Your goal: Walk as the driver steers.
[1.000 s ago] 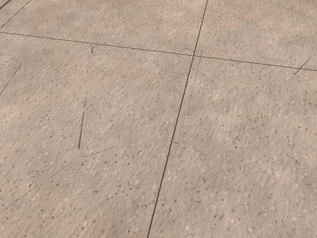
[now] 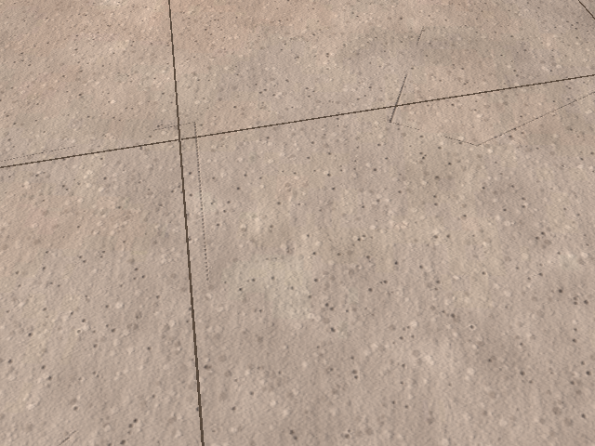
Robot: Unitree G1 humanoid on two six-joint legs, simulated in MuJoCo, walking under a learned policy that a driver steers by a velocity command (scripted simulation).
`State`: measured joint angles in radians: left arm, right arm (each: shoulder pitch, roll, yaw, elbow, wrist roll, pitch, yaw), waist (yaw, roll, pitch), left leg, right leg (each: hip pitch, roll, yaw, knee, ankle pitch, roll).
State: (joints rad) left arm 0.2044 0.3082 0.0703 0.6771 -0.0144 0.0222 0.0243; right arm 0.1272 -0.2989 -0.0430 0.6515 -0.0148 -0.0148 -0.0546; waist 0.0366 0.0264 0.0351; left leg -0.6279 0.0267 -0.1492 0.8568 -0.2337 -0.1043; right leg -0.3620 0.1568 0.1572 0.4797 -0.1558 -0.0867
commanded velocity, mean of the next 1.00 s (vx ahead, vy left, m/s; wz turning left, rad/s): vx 0.01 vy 0.00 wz -0.16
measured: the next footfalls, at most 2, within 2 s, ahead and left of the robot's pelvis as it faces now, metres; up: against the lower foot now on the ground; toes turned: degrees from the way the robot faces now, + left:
left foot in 0.14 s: +0.13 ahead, +0.15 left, +0.00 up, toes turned -10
right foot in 0.46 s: +0.05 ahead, -0.10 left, +0.00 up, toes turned -4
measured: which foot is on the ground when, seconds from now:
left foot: up 0.00-0.12, down 0.14-1.00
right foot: down 0.00-0.14, up 0.16-0.44, down 0.46-1.00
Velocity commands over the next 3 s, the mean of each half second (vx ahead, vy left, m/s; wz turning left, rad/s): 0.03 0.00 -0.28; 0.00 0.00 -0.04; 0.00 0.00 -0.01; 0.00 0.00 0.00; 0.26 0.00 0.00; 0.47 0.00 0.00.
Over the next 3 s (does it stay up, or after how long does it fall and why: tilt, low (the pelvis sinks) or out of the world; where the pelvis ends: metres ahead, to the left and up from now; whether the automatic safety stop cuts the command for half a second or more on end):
stays up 0.44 -0.05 0.01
